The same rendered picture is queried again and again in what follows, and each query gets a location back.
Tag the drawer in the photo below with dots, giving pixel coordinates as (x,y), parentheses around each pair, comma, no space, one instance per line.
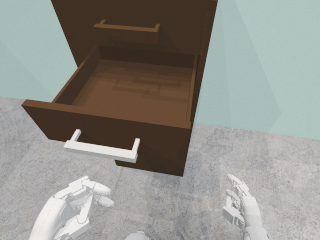
(119,94)

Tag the handle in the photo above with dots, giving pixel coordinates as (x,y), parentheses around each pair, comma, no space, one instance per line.
(126,31)
(101,151)

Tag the cabinet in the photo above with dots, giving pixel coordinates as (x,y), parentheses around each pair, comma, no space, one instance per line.
(184,26)

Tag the left robot hand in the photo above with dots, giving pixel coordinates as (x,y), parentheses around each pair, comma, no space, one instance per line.
(58,212)

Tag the right robot forearm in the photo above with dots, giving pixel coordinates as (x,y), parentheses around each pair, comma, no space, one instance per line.
(255,233)

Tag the right robot hand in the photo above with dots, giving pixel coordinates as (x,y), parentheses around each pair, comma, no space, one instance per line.
(245,211)

